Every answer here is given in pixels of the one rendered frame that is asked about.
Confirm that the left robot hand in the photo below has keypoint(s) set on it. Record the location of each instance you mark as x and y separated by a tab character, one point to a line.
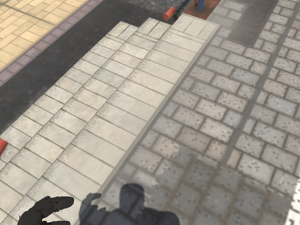
44	208

